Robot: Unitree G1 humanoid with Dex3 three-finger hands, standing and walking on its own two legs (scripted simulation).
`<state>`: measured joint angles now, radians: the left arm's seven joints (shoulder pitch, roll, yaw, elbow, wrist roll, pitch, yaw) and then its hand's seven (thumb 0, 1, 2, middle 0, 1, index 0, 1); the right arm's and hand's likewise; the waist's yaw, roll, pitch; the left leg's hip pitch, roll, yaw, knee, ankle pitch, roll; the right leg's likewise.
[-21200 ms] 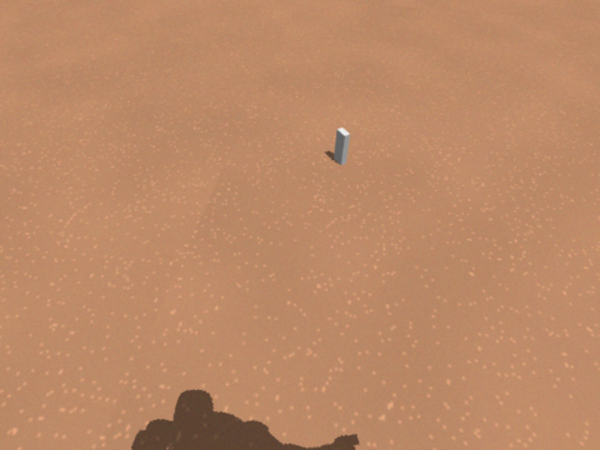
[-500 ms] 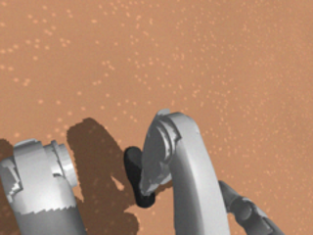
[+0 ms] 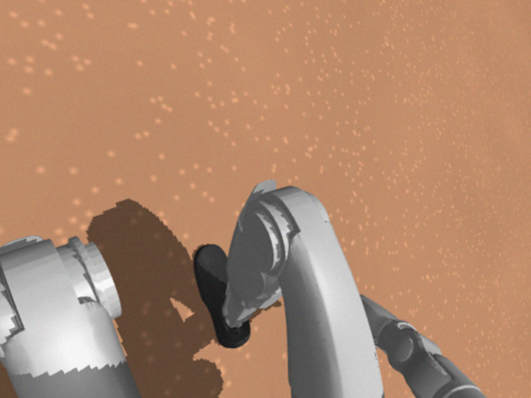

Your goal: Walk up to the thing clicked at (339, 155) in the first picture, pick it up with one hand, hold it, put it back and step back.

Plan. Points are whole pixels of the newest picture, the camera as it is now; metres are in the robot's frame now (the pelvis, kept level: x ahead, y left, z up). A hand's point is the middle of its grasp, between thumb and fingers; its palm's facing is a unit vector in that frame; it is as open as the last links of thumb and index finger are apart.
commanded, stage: lower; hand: left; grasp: from the side
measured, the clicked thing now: out of the picture +0.45 +0.33 -0.19
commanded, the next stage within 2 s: loosen in 0.18 s
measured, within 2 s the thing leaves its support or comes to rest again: rests again in 1.72 s
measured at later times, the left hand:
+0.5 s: hand out of the picture +0.45 +0.32 -0.17, palm faces +0.52 -0.86 -0.01, open 8.7 cm
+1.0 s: hand out of the picture +0.46 +0.33 -0.17, palm faces +0.54 -0.84 +0.01, open 13.9 cm
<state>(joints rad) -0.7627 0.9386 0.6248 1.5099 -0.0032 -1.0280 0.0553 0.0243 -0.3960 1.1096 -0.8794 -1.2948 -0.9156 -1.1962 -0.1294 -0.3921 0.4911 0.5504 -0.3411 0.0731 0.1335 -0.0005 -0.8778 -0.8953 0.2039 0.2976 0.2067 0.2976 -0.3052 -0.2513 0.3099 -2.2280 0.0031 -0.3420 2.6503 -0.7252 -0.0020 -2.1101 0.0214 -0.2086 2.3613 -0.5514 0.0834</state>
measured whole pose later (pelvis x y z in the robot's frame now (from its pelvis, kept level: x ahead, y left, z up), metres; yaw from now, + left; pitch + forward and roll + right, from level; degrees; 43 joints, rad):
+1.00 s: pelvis -0.01 +0.00 +0.00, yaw -1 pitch +13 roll -19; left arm -0.76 0.95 0.63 1.51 -0.03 -1.06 0.07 -0.01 -0.26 0.31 -0.39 -0.37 -0.40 -0.36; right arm -0.16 -0.39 0.54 0.52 -0.36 0.08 0.13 0.00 -0.90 -0.89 0.21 0.30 0.21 0.30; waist -0.30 -0.28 0.33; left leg -2.21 0.01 -0.37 2.66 -0.72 0.00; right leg -2.08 0.03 -0.23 2.34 -0.53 0.09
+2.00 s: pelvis +0.03 -0.01 +0.21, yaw +12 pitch +32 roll -5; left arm -0.10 0.48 0.30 0.42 0.05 0.00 0.06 -0.01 -0.47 0.10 -0.07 -0.07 -0.07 -0.07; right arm 0.08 -0.24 0.02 0.51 0.05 0.12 -0.04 0.01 -0.90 -0.90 0.21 0.30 0.21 0.30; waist -0.05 -0.01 -0.15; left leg -1.77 0.03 -0.06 1.89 -0.67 0.00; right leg -1.76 -0.05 -0.04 1.80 -0.60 0.03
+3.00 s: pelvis +0.10 +0.00 +0.43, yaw +15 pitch +7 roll -2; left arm 0.47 0.22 -0.01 0.00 -0.01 0.29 0.16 -0.01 -0.51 0.07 -0.06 -0.06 -0.05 -0.06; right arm 0.27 -0.20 0.04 0.49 0.01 -0.12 -0.19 0.01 -0.90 -0.90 0.20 0.30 0.21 0.30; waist -0.02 0.03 -0.11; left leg -0.62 0.04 -0.03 0.98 -0.49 -0.01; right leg -0.61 -0.03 -0.06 0.92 -0.44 0.02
